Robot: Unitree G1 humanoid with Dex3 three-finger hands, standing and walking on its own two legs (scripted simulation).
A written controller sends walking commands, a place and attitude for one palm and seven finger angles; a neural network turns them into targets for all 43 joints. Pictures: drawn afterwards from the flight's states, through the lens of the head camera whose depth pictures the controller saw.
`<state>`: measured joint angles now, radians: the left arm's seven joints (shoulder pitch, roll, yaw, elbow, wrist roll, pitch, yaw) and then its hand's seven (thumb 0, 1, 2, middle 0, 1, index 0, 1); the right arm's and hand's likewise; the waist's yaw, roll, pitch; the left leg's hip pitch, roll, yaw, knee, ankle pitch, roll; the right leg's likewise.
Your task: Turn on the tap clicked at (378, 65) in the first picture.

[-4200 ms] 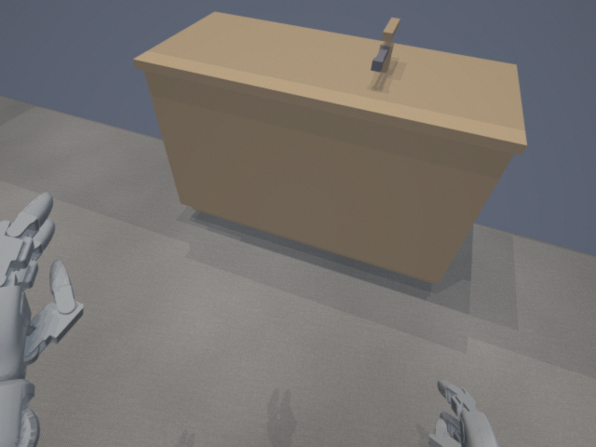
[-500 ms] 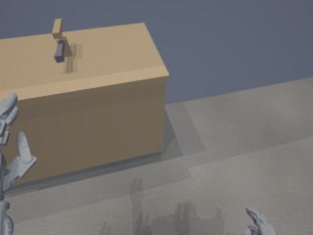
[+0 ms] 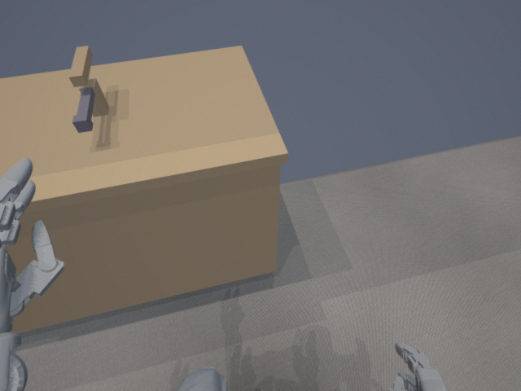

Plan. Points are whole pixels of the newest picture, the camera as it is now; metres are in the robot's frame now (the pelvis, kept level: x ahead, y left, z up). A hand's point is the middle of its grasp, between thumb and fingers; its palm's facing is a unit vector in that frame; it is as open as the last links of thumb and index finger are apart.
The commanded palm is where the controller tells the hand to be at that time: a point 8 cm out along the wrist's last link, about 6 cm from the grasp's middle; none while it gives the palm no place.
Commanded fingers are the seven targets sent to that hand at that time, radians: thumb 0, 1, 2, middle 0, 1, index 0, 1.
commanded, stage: take the last steps up to it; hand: left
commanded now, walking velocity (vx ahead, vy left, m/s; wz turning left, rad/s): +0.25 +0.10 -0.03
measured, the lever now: (83, 123) +0.59 +0.42 +0.05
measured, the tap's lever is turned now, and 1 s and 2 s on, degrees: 0 0 0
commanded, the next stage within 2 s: come to a stop and stand still in 0.42 s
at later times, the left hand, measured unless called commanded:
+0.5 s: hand (86, 180) +0.34 +0.25 +0.17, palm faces +0.39 -0.80 -0.45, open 7.4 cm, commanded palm +0.28 +0.30 +0.18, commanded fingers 0.00 0.90 0.90 -0.20 -0.30 -0.20 -0.30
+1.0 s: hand (96, 156) +0.38 +0.26 +0.17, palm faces +0.30 -0.85 -0.43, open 7.4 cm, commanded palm +0.33 +0.30 +0.18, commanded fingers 0.00 0.90 0.90 -0.20 -0.30 -0.20 -0.30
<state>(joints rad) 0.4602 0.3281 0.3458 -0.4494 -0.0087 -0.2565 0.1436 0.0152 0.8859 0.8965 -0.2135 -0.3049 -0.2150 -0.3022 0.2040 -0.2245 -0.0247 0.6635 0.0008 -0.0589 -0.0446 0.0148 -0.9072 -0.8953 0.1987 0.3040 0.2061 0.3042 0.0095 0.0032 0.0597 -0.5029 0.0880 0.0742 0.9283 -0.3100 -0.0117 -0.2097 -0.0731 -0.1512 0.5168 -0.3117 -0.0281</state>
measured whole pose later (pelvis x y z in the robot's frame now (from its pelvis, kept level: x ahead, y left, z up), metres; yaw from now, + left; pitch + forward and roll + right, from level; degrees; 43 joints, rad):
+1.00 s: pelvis +0.14 +0.03 +0.00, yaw -5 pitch +0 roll -1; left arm 0.48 0.40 0.36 -0.55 -0.04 -0.17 0.15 0.02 0.89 0.90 -0.21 -0.30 -0.21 -0.30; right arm 0.17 -0.13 0.04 0.56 0.00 -0.10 -0.02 0.01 -0.90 -0.90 0.20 0.30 0.21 0.30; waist 0.01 -0.01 0.06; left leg -0.29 0.08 0.10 0.51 -0.21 -0.02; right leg -0.21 0.01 -0.07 0.47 -0.26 0.01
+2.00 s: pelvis +0.15 +0.07 +0.00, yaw -6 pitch +1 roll -1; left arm 0.36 0.36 0.36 -0.44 -0.02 -0.25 0.08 0.02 0.89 0.90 -0.21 -0.30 -0.21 -0.30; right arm 0.19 -0.16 0.05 0.59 -0.01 -0.17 -0.01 0.01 -0.90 -0.90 0.20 0.30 0.21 0.30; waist 0.04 -0.05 0.04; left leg -0.23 -0.03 0.04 0.45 -0.24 0.06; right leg -0.20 -0.01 -0.01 0.39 -0.20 0.02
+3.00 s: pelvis +0.14 +0.07 +0.00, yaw -5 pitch +0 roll -2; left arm 0.45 0.35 0.32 -0.43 -0.05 -0.18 0.11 0.02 0.89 0.90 -0.21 -0.30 -0.21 -0.30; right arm 0.23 -0.23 -0.01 0.59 0.01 -0.07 -0.04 0.01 -0.91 -0.90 0.20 0.30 0.21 0.30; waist 0.01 0.01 0.01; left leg -0.24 -0.03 0.02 0.50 -0.26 0.07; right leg -0.19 0.00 -0.04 0.40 -0.21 0.02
